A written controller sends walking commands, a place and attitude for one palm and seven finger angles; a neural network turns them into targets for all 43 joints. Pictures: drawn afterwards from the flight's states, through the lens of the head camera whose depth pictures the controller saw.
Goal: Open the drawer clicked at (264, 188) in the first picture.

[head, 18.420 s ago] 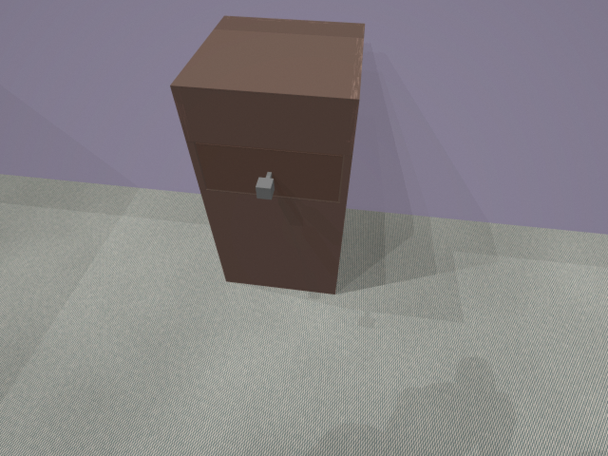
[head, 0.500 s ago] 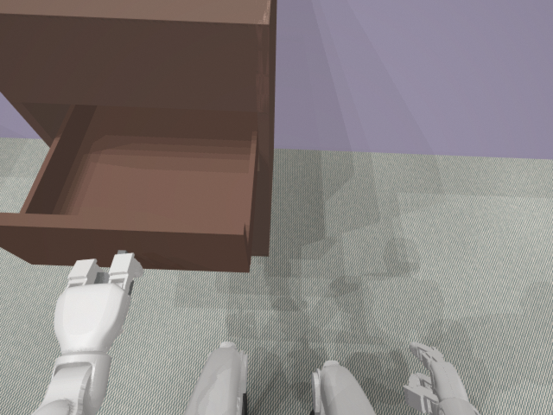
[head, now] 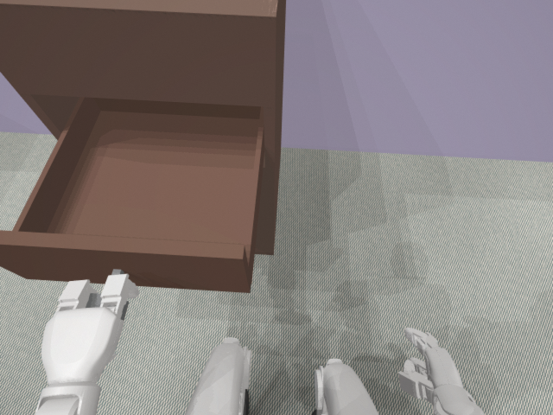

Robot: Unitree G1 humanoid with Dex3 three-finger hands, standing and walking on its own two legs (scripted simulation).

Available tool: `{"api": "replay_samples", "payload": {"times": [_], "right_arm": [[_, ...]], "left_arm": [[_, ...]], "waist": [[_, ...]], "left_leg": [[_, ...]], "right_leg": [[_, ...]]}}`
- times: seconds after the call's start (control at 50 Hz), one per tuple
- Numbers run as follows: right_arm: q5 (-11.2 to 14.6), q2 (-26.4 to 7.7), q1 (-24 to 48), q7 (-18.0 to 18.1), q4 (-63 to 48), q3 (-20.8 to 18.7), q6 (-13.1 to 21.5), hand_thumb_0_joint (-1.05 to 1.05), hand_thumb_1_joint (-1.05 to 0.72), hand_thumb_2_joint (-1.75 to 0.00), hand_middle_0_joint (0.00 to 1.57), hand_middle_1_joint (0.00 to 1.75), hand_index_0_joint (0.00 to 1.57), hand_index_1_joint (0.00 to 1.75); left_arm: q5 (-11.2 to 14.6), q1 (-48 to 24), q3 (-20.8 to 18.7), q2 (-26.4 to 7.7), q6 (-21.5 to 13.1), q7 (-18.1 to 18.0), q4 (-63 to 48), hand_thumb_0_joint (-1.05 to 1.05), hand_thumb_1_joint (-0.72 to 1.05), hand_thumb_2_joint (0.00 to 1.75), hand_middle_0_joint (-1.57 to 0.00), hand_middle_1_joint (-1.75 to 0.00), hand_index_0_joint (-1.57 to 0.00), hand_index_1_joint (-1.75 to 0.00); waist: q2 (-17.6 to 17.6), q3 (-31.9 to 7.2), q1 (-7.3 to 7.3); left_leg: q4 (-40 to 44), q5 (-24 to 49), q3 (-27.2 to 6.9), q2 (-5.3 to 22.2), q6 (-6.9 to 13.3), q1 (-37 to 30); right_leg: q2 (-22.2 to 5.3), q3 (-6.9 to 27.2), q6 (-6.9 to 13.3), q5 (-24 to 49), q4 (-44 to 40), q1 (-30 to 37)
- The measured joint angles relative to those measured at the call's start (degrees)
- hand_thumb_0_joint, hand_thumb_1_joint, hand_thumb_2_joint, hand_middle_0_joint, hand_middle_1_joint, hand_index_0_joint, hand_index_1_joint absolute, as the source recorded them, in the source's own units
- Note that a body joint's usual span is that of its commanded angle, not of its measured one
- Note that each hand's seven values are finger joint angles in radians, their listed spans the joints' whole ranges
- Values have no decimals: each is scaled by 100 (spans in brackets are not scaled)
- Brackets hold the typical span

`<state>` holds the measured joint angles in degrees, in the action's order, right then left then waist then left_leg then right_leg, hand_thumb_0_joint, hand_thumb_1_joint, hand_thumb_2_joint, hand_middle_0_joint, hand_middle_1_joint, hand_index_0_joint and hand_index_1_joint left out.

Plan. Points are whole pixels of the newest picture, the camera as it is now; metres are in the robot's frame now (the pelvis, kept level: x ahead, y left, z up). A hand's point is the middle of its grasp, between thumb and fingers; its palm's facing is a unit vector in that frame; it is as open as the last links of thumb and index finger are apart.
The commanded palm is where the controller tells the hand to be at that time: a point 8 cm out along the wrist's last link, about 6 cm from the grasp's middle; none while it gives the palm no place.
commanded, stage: pull the drawer open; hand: left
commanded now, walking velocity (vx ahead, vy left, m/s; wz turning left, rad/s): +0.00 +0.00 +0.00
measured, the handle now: (110, 297) +0.27 +0.27 -0.04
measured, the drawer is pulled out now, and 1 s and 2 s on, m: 0.27 0.30 0.30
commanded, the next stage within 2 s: open the thumb to release the handle in 0.56 s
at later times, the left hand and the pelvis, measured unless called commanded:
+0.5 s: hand (98, 363) +0.18 +0.27 -0.05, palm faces -0.07 -0.06 -1.00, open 7.6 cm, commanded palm +0.15 +0.27 +0.00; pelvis +0.00 +0.00 -0.01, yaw +0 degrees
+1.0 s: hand (94, 361) +0.18 +0.27 -0.05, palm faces -0.04 -0.04 -1.00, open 9.2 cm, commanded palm +0.18 +0.26 +0.00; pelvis -0.01 -0.01 -0.01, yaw +1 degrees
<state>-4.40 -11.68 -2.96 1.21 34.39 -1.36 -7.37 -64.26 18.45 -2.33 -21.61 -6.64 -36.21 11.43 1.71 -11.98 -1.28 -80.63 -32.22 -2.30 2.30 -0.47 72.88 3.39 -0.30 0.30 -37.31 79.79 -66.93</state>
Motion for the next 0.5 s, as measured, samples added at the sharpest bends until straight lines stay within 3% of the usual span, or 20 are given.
{"api": "replay_samples", "payload": {"times": [0.5], "right_arm": [[-41, 27, 138, -19, -41, -32, -82, 1, -90, -90, 20, 30, 21, 30]], "left_arm": [[42, 579, -159, -32, -311, -3, -363, 4, 53, 64, -37, -135, -25, -135]], "waist": [[7, -36, -98]], "left_leg": [[-185, -37, -33, -11, -41, 157]], "right_leg": [[0, -31, 41, -74, 232, -166]]}}
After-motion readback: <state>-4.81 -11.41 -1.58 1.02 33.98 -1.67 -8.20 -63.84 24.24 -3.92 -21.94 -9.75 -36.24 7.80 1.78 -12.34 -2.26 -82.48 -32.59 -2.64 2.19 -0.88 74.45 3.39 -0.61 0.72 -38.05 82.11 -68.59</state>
